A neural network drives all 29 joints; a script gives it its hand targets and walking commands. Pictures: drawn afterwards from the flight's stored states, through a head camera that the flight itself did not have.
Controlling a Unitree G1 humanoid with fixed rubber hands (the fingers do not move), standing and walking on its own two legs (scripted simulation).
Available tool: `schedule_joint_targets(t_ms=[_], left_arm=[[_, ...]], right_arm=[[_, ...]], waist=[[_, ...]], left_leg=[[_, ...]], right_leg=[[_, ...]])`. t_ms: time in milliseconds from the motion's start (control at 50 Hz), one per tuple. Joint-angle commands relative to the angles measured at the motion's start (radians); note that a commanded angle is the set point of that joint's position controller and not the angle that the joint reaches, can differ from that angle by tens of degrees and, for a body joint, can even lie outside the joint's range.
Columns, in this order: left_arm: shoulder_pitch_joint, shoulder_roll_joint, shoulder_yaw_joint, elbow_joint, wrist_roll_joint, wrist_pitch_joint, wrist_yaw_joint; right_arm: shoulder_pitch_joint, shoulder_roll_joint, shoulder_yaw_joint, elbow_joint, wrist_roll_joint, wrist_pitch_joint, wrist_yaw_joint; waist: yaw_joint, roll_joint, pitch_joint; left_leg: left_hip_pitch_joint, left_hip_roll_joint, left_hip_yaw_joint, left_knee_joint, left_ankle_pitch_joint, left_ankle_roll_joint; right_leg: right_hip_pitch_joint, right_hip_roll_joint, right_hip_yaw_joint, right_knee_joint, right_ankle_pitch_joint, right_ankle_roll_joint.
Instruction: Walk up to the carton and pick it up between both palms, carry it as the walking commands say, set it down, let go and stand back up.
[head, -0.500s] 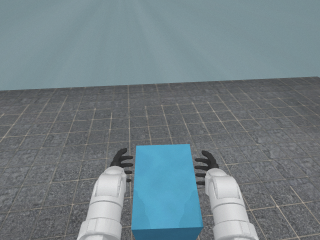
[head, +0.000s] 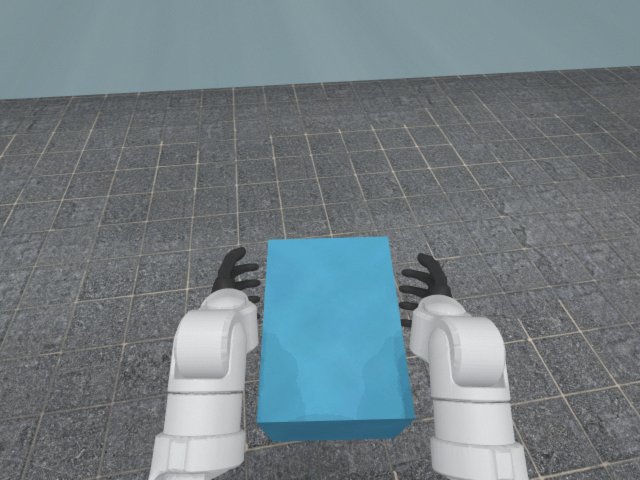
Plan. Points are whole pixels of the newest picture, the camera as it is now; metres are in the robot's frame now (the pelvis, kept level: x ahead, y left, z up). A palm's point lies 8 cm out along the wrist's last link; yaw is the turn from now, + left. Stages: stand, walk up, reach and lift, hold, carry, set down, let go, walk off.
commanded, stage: carry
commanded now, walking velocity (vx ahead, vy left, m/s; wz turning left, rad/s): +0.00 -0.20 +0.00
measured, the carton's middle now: (330, 338) +0.33 -0.01 -0.01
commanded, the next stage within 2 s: none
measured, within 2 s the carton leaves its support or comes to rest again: neither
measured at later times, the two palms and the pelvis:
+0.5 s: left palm (254, 331) +0.27 +0.08 +0.10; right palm (478, 329) +0.28 -0.17 +0.10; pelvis -0.04 -0.05 +0.01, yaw +0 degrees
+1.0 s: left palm (364, 387) +0.22 -0.03 +0.10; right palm (605, 390) +0.21 -0.28 +0.09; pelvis -0.10 -0.16 +0.01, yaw +0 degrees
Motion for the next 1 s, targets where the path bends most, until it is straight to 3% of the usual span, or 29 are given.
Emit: schedule_joint_targets(t_ms=[0,60,80,120,160,180,200,220,260,320,380,420,440,460,480,540,600,620,640,660,680,720,780,860,880,900,920,940,980], left_arm=[[-0.436,-1.037,-0.603,-0.039,-0.414,0.046,-0.378],[-0.427,-1.060,-0.582,-0.009,-0.410,0.061,-0.383],[-0.437,-1.067,-0.574,-0.008,-0.410,0.064,-0.384],[-0.459,-1.069,-0.564,-0.021,-0.408,0.070,-0.382],[-0.448,-1.071,-0.559,-0.011,-0.411,0.077,-0.379],[-0.449,-1.074,-0.565,-0.010,-0.418,0.078,-0.379],[-0.481,-1.070,-0.587,-0.039,-0.432,0.083,-0.384],[-0.510,-1.077,-0.605,-0.044,-0.442,0.085,-0.386],[-0.498,-1.094,-0.600,-0.008,-0.450,0.089,-0.392],[-0.501,-1.103,-0.606,-0.006,-0.469,0.087,-0.398],[-0.453,-1.089,-0.599,0.015,-0.464,0.092,-0.396],[-0.430,-1.082,-0.597,0.025,-0.461,0.096,-0.398],[-0.435,-1.076,-0.595,0.023,-0.463,0.096,-0.401],[-0.395,-1.061,-0.573,0.056,-0.433,0.094,-0.404],[-0.404,-1.089,-0.563,0.056,-0.416,0.087,-0.407],[-0.431,-1.099,-0.542,0.004,-0.416,0.076,-0.407],[-0.412,-1.075,-0.543,-0.037,-0.389,0.068,-0.382],[-0.394,-1.061,-0.546,-0.037,-0.380,0.068,-0.375],[-0.378,-1.053,-0.551,-0.029,-0.376,0.067,-0.370],[-0.384,-1.050,-0.573,-0.042,-0.386,0.076,-0.370],[-0.424,-1.063,-0.603,-0.057,-0.401,0.077,-0.371],[-0.491,-1.091,-0.629,-0.096,-0.431,0.073,-0.382],[-0.495,-1.101,-0.630,-0.092,-0.457,0.069,-0.391],[-0.404,-1.078,-0.616,-0.019,-0.453,0.088,-0.399],[-0.396,-1.070,-0.612,-0.005,-0.454,0.091,-0.402],[-0.389,-1.061,-0.605,0.011,-0.448,0.092,-0.407],[-0.378,-1.062,-0.580,0.037,-0.416,0.085,-0.413],[-0.420,-1.082,-0.578,0.029,-0.424,0.087,-0.418],[-0.412,-1.090,-0.548,0.007,-0.420,0.082,-0.423]], right_arm=[[-0.490,1.042,0.599,-0.071,0.415,0.026,0.439],[-0.527,1.048,0.593,-0.075,0.416,0.052,0.445],[-0.547,1.045,0.589,-0.070,0.421,0.058,0.449],[-0.563,1.046,0.580,-0.061,0.431,0.064,0.458],[-0.555,1.057,0.567,-0.059,0.430,0.065,0.464],[-0.540,1.053,0.554,-0.050,0.420,0.063,0.463],[-0.497,1.053,0.541,-0.021,0.403,0.056,0.461],[-0.514,1.061,0.539,-0.033,0.398,0.055,0.456],[-0.517,1.051,0.527,-0.040,0.370,0.058,0.453],[-0.511,1.042,0.513,-0.041,0.350,0.051,0.448],[-0.482,1.023,0.506,-0.042,0.334,0.050,0.441],[-0.466,1.015,0.508,-0.034,0.327,0.051,0.439],[-0.468,1.023,0.517,-0.024,0.331,0.050,0.437],[-0.463,1.021,0.529,-0.032,0.330,0.053,0.439],[-0.503,1.048,0.553,-0.050,0.346,0.056,0.446],[-0.600,1.071,0.598,-0.114,0.407,0.049,0.456],[-0.571,1.068,0.593,-0.112,0.429,0.056,0.463],[-0.555,1.063,0.585,-0.103,0.431,0.060,0.467],[-0.527,1.050,0.569,-0.086,0.426,0.065,0.472],[-0.478,1.044,0.560,-0.043,0.413,0.061,0.471],[-0.475,1.056,0.553,-0.032,0.401,0.064,0.469],[-0.500,1.071,0.546,-0.055,0.393,0.057,0.474],[-0.508,1.055,0.529,-0.074,0.374,0.045,0.463],[-0.446,1.021,0.520,-0.057,0.331,0.048,0.444],[-0.441,1.020,0.522,-0.045,0.327,0.049,0.441],[-0.446,1.020,0.530,-0.040,0.329,0.049,0.439],[-0.476,1.027,0.549,-0.062,0.333,0.053,0.442],[-0.526,1.056,0.572,-0.064,0.347,0.051,0.444],[-0.566,1.073,0.592,-0.098,0.385,0.044,0.450]], waist=[[0.013,0.073,-0.414],[0.024,-0.143,-0.358],[0.029,-0.152,-0.348],[0.024,-0.117,-0.338],[0.009,-0.104,-0.352],[0.010,-0.009,-0.378],[0.012,0.269,-0.350],[0.016,0.333,-0.366],[0.016,0.177,-0.338],[0.014,0.206,-0.336],[0.016,0.260,-0.350],[0.024,0.204,-0.357],[0.028,0.101,-0.365],[0.028,-0.174,-0.338],[0.034,-0.289,-0.331],[0.031,-0.168,-0.308],[0.019,-0.166,-0.355],[0.012,-0.146,-0.371],[0.008,-0.030,-0.370],[0.026,0.300,-0.351],[0.022,0.306,-0.368],[0.016,0.194,-0.330],[0.018,0.217,-0.341],[0.025,0.213,-0.356],[0.029,0.139,-0.356],[0.035,-0.042,-0.349],[0.038,-0.311,-0.328],[0.040,-0.270,-0.309],[0.038,-0.154,-0.310]], left_leg=[[0.133,0.134,-0.076,-0.033,0.295,0.100],[-0.043,-0.021,0.104,0.124,-0.147,0.047],[-0.047,-0.028,0.116,0.196,-0.239,0.053],[0.013,-0.015,0.119,0.138,-0.192,0.073],[0.210,-0.008,0.117,-0.155,0.010,0.094],[0.358,0.087,-0.016,-0.242,0.081,0.112],[0.416,0.349,-0.344,-0.321,0.282,0.205],[0.427,0.440,-0.383,-0.307,0.426,0.273],[0.399,0.364,-0.234,-0.282,0.440,0.243],[0.372,0.260,-0.058,-0.230,0.560,0.187],[0.346,0.228,-0.009,-0.196,0.528,0.163],[0.261,0.175,0.032,-0.125,0.406,0.107],[0.157,0.147,0.058,-0.045,0.279,0.070],[-0.041,0.031,0.159,0.054,-0.022,0.016],[-0.045,0.008,0.161,0.176,-0.318,0.020],[-0.058,0.003,0.143,0.300,-0.264,0.045],[0.107,-0.029,0.182,-0.064,-0.059,0.072],[0.233,0.021,0.134,-0.240,0.087,0.076],[0.413,0.176,-0.051,-0.323,0.210,0.093],[0.461,0.451,-0.373,-0.331,0.507,0.220],[0.461,0.460,-0.344,-0.298,0.570,0.278],[0.423,0.382,-0.186,-0.292,0.465,0.246],[0.355,0.270,0.015,-0.239,0.559,0.183],[0.306,0.207,0.083,-0.137,0.442,0.126],[0.215,0.177,0.100,-0.081,0.330,0.087],[0.047,0.109,0.136,0.011,0.080,0.042],[-0.063,-0.003,0.202,0.131,-0.298,0.019],[-0.076,0.005,0.140,0.288,-0.376,0.032],[-0.083,-0.007,0.135,0.417,-0.303,0.046]], right_leg=[[0.201,-0.139,0.104,-0.052,0.203,-0.011],[0.279,-0.275,0.271,-0.258,0.239,-0.089],[0.271,-0.306,0.295,-0.278,0.255,-0.126],[0.240,-0.287,0.245,-0.262,0.260,-0.139],[0.168,-0.212,0.132,-0.195,0.253,-0.069],[0.061,-0.162,0.082,-0.094,0.209,-0.015],[-0.108,-0.077,0.002,0.073,-0.098,0.046],[-0.141,-0.081,0.006,0.241,-0.250,0.055],[-0.137,-0.109,0.038,0.291,-0.205,0.055],[-0.042,-0.075,-0.026,0.117,-0.174,0.082],[0.097,-0.040,-0.089,-0.106,-0.097,0.093],[0.262,-0.070,-0.079,-0.298,0.036,0.090],[0.364,-0.164,0.021,-0.346,0.083,0.080],[0.420,-0.336,0.211,-0.311,0.332,0.004],[0.355,-0.374,0.206,-0.284,0.421,-0.078],[0.328,-0.334,0.117,-0.242,0.423,-0.123],[0.316,-0.256,0.015,-0.114,0.478,-0.084],[0.244,-0.235,0.003,-0.074,0.398,-0.048],[0.060,-0.206,0.005,0.010,0.168,0.012],[-0.122,-0.093,-0.050,0.144,-0.237,0.069],[-0.121,-0.122,0.038,0.304,-0.289,0.048],[-0.147,-0.144,0.043,0.334,-0.215,0.052],[-0.001,-0.108,-0.023,0.143,-0.150,0.077],[0.221,-0.062,-0.112,-0.253,0.016,0.087],[0.332,-0.120,-0.051,-0.337,0.075,0.083],[0.428,-0.275,0.131,-0.363,0.232,0.042],[0.387,-0.400,0.255,-0.328,0.385,-0.067],[0.366,-0.385,0.216,-0.295,0.448,-0.116],[0.343,-0.356,0.135,-0.275,0.395,-0.133]])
